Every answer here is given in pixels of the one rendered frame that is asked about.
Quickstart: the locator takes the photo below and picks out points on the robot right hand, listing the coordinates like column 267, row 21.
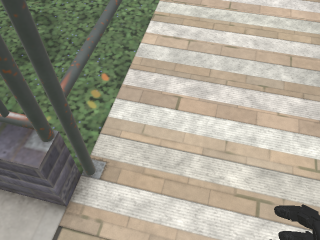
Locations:
column 305, row 216

